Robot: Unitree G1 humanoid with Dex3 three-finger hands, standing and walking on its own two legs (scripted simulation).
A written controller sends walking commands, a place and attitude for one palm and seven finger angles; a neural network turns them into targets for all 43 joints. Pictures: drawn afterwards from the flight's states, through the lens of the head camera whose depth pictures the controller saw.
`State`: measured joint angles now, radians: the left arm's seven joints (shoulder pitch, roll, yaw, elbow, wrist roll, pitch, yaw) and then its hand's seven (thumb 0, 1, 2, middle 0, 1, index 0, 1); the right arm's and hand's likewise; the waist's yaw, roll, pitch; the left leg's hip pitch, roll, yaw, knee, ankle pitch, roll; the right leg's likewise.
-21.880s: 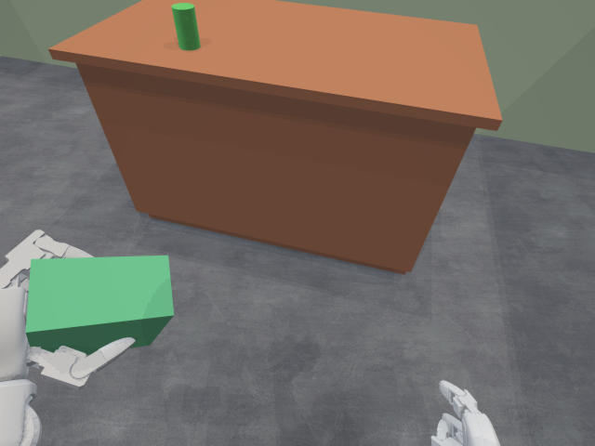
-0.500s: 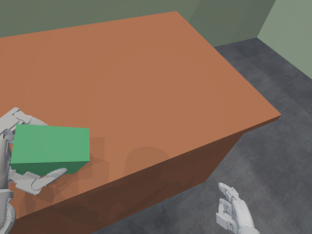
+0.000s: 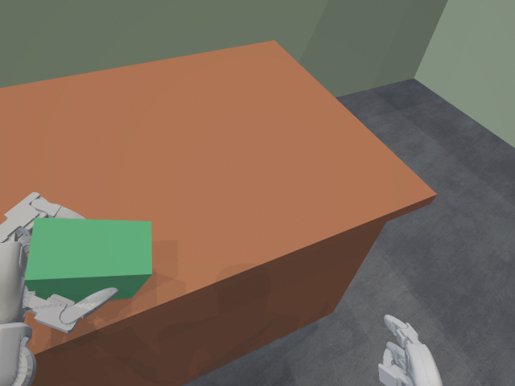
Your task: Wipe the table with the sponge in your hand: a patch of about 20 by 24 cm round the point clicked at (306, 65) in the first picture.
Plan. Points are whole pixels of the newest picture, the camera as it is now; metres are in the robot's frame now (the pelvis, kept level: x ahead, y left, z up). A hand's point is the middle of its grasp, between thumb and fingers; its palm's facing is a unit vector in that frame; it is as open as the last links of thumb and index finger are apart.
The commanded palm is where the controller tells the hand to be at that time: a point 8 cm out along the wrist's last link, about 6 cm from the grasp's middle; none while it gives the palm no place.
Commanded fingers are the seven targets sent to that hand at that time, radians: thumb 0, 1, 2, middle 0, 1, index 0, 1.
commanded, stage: come to a stop and stand still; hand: left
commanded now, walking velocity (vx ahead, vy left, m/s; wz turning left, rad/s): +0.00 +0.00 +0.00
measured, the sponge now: (108, 264) +0.23 +0.21 +0.13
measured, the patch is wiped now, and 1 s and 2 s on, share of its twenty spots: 0.00 0.00 0.00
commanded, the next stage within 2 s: look again from close up in 0.90 s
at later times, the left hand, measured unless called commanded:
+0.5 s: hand (74, 260) +0.23 +0.24 +0.14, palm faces +0.26 -0.88 -0.39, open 10.5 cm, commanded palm +0.17 +0.29 +0.17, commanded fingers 0.00 0.10 1.30 -1.20 -1.60 -1.20 -1.60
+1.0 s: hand (42, 251) +0.23 +0.27 +0.15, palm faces +0.37 -0.85 -0.38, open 10.5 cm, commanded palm +0.17 +0.30 +0.17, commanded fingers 0.00 0.10 1.30 -1.20 -1.60 -1.20 -1.60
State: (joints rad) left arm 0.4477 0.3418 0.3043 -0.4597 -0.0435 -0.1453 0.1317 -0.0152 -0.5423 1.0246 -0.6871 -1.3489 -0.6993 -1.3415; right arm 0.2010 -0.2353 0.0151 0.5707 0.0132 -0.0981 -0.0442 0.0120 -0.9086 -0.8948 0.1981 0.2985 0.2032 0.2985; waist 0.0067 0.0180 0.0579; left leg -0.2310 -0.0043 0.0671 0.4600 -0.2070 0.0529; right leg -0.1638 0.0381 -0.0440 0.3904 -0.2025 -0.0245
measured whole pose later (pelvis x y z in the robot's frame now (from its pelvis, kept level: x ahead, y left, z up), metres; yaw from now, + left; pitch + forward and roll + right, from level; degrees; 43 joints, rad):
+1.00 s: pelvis +0.01 +0.02 +0.00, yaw +0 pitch -1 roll -2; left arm 0.42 0.39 0.36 -0.47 -0.03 -0.17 0.10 -0.02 -0.55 1.03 -0.69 -1.34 -0.71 -1.33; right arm 0.19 -0.19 0.03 0.56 0.01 -0.11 -0.03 0.01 -0.91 -0.89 0.20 0.30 0.20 0.30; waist 0.02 -0.03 0.06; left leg -0.23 -0.03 0.07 0.47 -0.23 0.08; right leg -0.16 0.01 -0.04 0.40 -0.22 0.00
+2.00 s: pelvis +0.01 +0.03 +0.00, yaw +0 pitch +0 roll -2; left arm 0.35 0.34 0.36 -0.46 -0.03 -0.23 0.11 -0.01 -0.55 1.03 -0.70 -1.33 -0.72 -1.32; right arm 0.19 -0.20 0.03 0.58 0.01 -0.16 -0.01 0.01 -0.91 -0.89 0.20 0.30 0.21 0.30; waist 0.03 -0.03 0.05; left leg -0.25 -0.03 0.08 0.49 -0.24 0.09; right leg -0.18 0.01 -0.03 0.42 -0.23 0.01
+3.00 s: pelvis +0.01 +0.02 +0.00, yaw +0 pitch -1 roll -1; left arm 0.41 0.37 0.35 -0.44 -0.04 -0.17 0.10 -0.01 -0.55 1.03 -0.70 -1.32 -0.71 -1.31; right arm 0.19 -0.19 0.03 0.56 0.02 -0.10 -0.04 0.01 -0.91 -0.89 0.20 0.30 0.20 0.30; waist 0.03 -0.03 0.06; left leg -0.21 -0.04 0.08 0.42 -0.20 0.08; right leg -0.16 0.01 -0.03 0.38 -0.21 0.01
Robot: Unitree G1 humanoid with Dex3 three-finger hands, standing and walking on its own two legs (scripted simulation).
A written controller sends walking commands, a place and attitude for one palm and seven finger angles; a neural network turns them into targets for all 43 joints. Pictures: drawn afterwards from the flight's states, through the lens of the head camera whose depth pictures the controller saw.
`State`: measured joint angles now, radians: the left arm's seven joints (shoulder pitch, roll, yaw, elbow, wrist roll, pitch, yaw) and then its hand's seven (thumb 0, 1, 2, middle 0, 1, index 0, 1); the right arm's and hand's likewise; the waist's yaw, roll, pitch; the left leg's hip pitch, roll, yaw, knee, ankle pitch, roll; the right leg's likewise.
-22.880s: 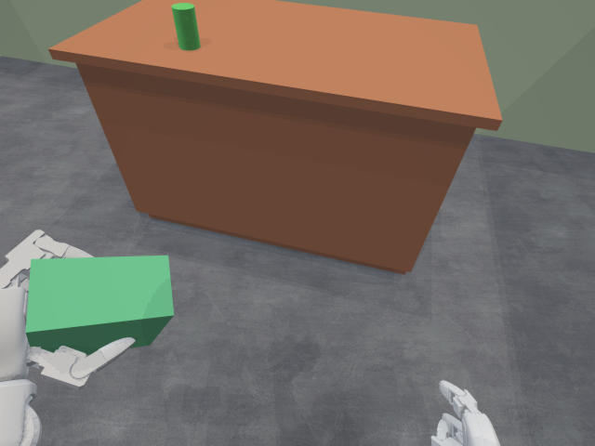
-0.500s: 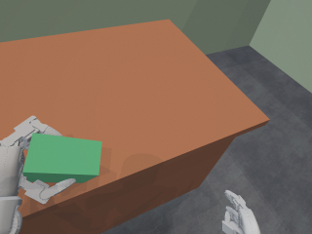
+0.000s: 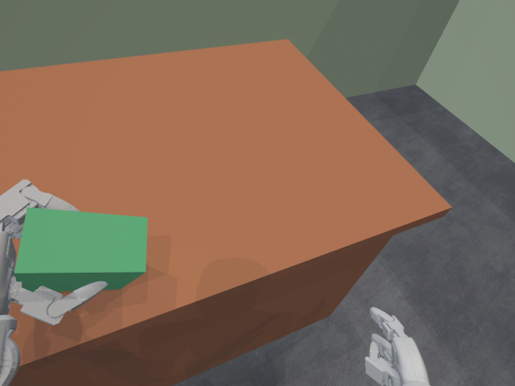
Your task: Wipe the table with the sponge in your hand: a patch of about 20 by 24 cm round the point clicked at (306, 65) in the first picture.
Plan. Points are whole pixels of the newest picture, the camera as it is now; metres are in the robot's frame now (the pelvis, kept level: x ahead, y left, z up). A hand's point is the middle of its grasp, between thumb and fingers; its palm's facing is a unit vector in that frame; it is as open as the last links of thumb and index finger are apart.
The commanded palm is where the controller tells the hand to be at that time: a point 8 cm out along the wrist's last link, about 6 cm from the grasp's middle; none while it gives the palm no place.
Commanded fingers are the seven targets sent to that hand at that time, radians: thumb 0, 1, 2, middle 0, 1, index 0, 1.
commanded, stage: look again from close up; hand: left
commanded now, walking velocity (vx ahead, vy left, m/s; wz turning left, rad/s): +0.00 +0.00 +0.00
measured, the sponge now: (99, 256) +0.23 +0.22 +0.12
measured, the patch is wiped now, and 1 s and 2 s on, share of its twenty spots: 0.00 0.00 0.00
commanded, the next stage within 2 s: come to a stop and stand still in 0.30 s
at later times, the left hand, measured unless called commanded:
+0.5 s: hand (38, 235) +0.23 +0.27 +0.17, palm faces +0.38 -0.79 -0.48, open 10.5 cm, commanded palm +0.14 +0.28 +0.17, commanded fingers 0.00 0.10 1.30 -1.20 -1.60 -1.20 -1.60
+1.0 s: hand (51, 237) +0.23 +0.26 +0.17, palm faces +0.41 -0.85 -0.32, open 10.5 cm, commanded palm +0.16 +0.29 +0.17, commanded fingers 0.00 0.10 1.30 -1.20 -1.60 -1.20 -1.60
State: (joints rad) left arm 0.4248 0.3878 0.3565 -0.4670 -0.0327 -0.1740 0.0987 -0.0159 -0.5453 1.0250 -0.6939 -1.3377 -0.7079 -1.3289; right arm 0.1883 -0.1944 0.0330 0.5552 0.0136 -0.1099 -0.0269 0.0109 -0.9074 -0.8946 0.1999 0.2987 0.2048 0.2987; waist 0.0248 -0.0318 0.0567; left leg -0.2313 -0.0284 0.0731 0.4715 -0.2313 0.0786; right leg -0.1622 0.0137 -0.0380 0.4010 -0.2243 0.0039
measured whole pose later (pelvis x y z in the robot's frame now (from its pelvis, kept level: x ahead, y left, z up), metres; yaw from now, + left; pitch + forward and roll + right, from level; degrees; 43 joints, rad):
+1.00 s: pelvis +0.00 +0.01 +0.00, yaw +0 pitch +0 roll -2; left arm 0.35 0.34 0.36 -0.46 -0.03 -0.23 0.11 -0.01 -0.55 1.03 -0.70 -1.33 -0.72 -1.32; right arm 0.19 -0.20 0.03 0.58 0.01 -0.16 -0.01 0.01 -0.91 -0.89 0.20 0.30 0.21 0.30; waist 0.03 -0.03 0.05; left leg -0.25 -0.03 0.08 0.49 -0.24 0.09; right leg -0.18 0.01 -0.03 0.42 -0.23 0.01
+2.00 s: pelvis +0.00 +0.00 +0.00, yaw +0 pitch -1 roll -1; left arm 0.41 0.37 0.35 -0.44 -0.04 -0.17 0.10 -0.01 -0.55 1.03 -0.70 -1.32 -0.71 -1.31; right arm 0.19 -0.19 0.03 0.56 0.02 -0.10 -0.04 0.01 -0.91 -0.89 0.20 0.30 0.20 0.30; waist 0.03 -0.03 0.06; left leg -0.21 -0.04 0.08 0.42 -0.20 0.08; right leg -0.16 0.01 -0.03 0.38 -0.21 0.01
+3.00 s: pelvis +0.00 -0.09 -0.01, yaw -1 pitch +0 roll -1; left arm 0.49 0.42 0.38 -0.56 -0.09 -0.14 0.06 -0.01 -0.54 1.03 -0.70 -1.32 -0.71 -1.31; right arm 0.21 -0.20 -0.02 0.54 0.02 -0.06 -0.03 0.01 -0.91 -0.89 0.20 0.30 0.20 0.30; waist 0.00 0.01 0.09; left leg -0.31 0.09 0.03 0.59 -0.28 -0.03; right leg -0.23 0.13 -0.08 0.49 -0.26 -0.12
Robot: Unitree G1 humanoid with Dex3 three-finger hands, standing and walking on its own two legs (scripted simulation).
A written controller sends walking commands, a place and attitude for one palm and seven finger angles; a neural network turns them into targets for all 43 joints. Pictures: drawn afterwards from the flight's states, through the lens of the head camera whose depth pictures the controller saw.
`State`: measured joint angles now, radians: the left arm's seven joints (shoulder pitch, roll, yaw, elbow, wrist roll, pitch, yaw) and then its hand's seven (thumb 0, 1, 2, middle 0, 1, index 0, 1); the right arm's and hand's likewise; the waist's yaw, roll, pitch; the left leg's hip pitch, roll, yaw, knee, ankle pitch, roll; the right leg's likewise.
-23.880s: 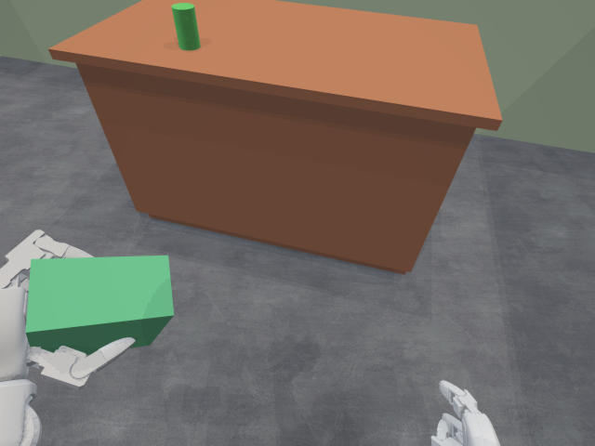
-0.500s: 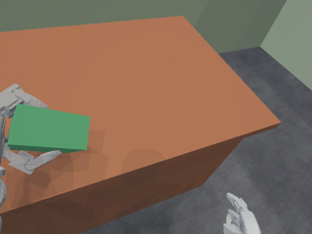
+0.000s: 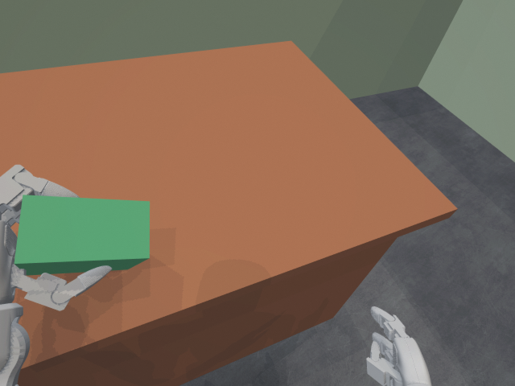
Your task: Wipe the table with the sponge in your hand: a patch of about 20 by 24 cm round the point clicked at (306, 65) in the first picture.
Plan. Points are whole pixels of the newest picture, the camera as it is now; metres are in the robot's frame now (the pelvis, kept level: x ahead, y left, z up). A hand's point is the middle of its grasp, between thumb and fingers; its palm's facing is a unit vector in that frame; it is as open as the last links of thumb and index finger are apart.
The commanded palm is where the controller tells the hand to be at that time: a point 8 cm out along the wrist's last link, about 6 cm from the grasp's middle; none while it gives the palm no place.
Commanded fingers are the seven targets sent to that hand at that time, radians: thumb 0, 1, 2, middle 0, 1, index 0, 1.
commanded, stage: come to a stop and stand still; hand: left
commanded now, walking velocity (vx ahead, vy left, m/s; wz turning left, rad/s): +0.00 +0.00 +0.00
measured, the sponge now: (103, 239) +0.24 +0.22 +0.15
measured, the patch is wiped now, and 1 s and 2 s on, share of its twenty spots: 0.00 0.00 0.00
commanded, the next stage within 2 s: look again from close up in 0.36 s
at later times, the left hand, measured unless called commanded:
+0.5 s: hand (70, 249) +0.22 +0.24 +0.16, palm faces +0.36 -0.85 -0.38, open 10.5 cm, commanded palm +0.16 +0.28 +0.18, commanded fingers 0.00 0.10 1.30 -1.20 -1.60 -1.20 -1.60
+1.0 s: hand (68, 252) +0.22 +0.25 +0.15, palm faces +0.38 -0.85 -0.36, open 10.5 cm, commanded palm +0.16 +0.27 +0.18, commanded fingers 0.00 0.10 1.30 -1.20 -1.60 -1.20 -1.60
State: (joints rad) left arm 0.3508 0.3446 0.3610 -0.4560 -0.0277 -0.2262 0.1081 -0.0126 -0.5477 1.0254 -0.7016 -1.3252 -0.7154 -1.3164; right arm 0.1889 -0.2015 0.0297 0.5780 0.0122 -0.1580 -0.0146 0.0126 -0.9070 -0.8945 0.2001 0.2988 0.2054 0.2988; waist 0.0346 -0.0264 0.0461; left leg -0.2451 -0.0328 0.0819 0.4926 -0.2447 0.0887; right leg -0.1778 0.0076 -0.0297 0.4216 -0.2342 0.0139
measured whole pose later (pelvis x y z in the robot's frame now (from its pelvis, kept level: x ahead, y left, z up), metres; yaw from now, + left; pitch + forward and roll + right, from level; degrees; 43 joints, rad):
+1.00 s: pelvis +0.00 -0.01 +0.00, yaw +0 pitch -1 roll -1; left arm 0.41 0.37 0.35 -0.44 -0.04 -0.17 0.10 -0.01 -0.55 1.03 -0.70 -1.32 -0.71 -1.31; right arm 0.19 -0.19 0.03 0.56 0.02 -0.10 -0.04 0.01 -0.91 -0.89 0.20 0.30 0.20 0.30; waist 0.03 -0.03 0.06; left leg -0.21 -0.04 0.08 0.42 -0.20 0.08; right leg -0.16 0.01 -0.03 0.38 -0.21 0.01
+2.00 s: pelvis +0.00 -0.09 -0.01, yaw +0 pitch +0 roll -1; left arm 0.49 0.42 0.38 -0.56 -0.09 -0.14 0.06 -0.01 -0.54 1.03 -0.70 -1.32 -0.71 -1.31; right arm 0.21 -0.20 -0.02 0.54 0.02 -0.06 -0.03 0.01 -0.91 -0.89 0.20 0.30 0.20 0.30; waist 0.00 0.01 0.09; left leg -0.31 0.09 0.03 0.59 -0.28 -0.03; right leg -0.23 0.13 -0.08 0.49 -0.26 -0.12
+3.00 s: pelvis +0.00 -0.08 -0.01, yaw +0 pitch +0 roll -1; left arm 0.50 0.41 0.37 -0.56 -0.09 -0.12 0.10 -0.01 -0.54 1.03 -0.70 -1.32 -0.71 -1.31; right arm 0.22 -0.20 -0.01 0.56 0.02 -0.05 -0.04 0.01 -0.91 -0.89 0.20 0.30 0.20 0.30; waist 0.01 -0.03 0.07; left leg -0.28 0.06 0.03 0.57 -0.27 -0.02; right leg -0.22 0.10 -0.08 0.50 -0.28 -0.07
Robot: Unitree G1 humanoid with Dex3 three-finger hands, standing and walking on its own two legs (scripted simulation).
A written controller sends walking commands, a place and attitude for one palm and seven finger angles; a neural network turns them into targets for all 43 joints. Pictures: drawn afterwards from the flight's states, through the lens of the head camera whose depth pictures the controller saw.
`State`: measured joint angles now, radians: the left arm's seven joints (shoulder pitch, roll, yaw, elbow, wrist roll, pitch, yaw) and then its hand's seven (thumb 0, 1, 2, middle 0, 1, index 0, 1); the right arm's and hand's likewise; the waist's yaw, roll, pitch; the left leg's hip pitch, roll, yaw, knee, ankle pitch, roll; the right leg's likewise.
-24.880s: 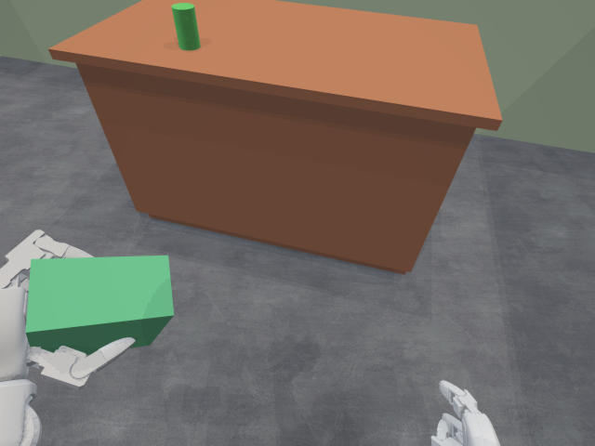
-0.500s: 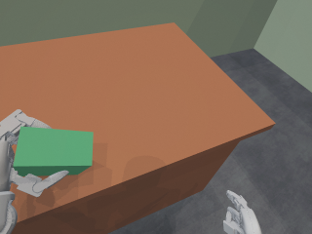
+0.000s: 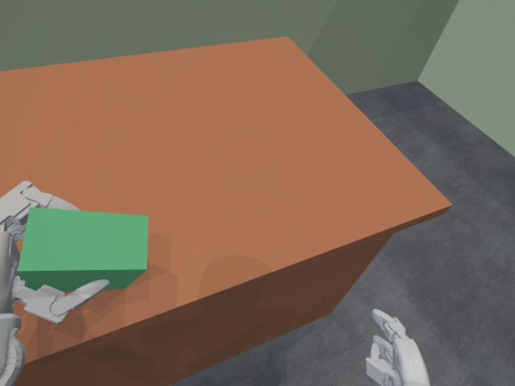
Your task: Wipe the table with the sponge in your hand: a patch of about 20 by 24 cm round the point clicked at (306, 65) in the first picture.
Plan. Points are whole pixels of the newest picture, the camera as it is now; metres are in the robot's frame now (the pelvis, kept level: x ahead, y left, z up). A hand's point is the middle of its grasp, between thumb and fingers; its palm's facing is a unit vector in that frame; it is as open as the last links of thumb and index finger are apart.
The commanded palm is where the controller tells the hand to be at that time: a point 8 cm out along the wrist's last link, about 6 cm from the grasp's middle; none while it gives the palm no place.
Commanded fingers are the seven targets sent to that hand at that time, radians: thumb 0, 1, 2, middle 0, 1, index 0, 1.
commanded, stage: shuffle to correct the standing spot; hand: left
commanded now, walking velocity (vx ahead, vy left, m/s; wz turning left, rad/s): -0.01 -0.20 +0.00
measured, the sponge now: (102, 255) +0.23 +0.22 +0.12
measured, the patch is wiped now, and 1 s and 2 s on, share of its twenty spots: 0.00 0.00 0.00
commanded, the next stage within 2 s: none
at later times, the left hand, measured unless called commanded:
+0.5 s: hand (126, 262) +0.22 +0.18 +0.14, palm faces +0.32 -0.86 -0.41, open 10.5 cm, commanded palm +0.16 +0.21 +0.17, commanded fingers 0.00 0.10 1.30 -1.20 -1.60 -1.20 -1.60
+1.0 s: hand (153, 261) +0.22 +0.15 +0.15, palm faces +0.28 -0.85 -0.46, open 10.5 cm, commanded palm +0.16 +0.19 +0.17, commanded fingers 0.00 0.10 1.30 -1.20 -1.60 -1.20 -1.60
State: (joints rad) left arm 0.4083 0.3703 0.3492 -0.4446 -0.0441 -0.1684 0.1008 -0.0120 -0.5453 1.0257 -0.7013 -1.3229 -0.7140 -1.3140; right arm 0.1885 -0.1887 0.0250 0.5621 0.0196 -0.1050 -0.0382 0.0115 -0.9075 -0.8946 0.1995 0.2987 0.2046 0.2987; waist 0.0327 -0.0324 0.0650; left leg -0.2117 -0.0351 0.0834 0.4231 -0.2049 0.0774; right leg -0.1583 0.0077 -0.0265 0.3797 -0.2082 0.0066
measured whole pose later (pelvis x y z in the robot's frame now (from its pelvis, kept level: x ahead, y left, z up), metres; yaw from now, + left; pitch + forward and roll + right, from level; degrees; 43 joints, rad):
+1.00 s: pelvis +0.00 -0.09 -0.01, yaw +0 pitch +0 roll -1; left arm 0.49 0.42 0.38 -0.56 -0.09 -0.14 0.06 -0.01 -0.54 1.03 -0.70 -1.32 -0.71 -1.31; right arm 0.21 -0.20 -0.02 0.54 0.02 -0.06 -0.03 0.01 -0.91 -0.89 0.20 0.30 0.20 0.30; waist 0.00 0.01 0.09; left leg -0.31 0.09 0.03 0.59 -0.28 -0.03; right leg -0.23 0.13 -0.08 0.49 -0.26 -0.12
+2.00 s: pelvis +0.00 -0.07 -0.01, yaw +0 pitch +0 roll -1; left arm 0.50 0.41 0.37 -0.56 -0.09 -0.12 0.10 -0.01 -0.54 1.03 -0.70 -1.32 -0.71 -1.31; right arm 0.22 -0.20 -0.01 0.56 0.02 -0.05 -0.04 0.01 -0.91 -0.89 0.20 0.30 0.20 0.30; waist 0.01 -0.03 0.07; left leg -0.28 0.06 0.03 0.57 -0.27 -0.02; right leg -0.22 0.10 -0.08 0.50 -0.28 -0.07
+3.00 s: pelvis -0.01 -0.09 -0.01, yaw +1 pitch +0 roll -1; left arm 0.48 0.40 0.37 -0.54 -0.09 -0.11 0.10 -0.01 -0.54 1.03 -0.70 -1.32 -0.71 -1.31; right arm 0.20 -0.20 0.00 0.54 0.03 -0.04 -0.03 0.01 -0.91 -0.89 0.20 0.30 0.20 0.30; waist 0.00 0.02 0.07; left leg -0.30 0.08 0.01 0.57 -0.26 -0.04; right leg -0.22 0.12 -0.10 0.47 -0.25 -0.11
